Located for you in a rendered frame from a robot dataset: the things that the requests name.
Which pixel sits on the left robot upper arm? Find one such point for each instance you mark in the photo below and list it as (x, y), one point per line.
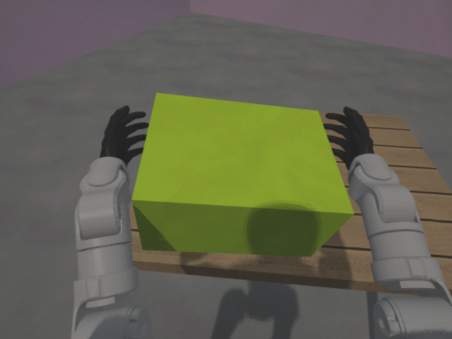
(129, 322)

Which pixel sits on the left robot hand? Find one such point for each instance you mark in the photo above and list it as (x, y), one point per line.
(115, 143)

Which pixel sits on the right robot forearm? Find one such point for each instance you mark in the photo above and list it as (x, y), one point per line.
(401, 257)

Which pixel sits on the right robot hand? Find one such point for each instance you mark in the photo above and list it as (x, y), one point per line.
(358, 141)

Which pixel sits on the table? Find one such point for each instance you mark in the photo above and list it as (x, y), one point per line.
(344, 261)

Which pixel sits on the left robot forearm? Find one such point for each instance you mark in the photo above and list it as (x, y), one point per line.
(103, 230)

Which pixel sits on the carton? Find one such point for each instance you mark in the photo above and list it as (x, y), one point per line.
(227, 177)

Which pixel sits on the right robot upper arm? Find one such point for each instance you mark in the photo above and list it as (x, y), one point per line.
(412, 318)

